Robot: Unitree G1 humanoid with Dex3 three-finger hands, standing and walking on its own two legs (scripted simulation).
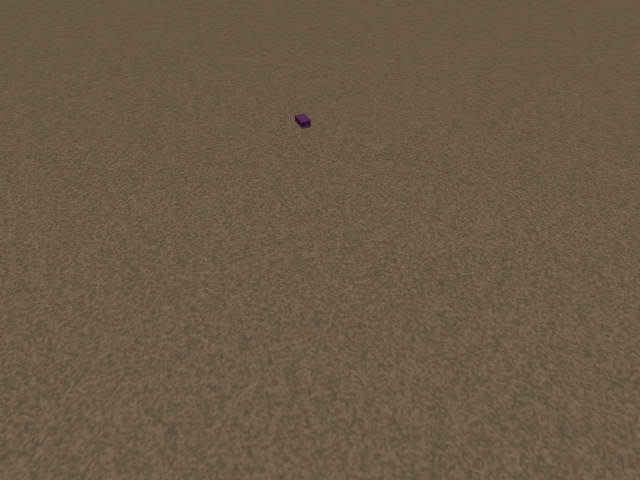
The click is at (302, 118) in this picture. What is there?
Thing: small box
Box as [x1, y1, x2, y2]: [295, 114, 310, 127]
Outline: 295,116 295,120 301,127 310,124 310,120 304,114
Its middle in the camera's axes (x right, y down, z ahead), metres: -0.10 -0.72 +2.32
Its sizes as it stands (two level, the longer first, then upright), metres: 0.084 0.061 0.032
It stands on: the floor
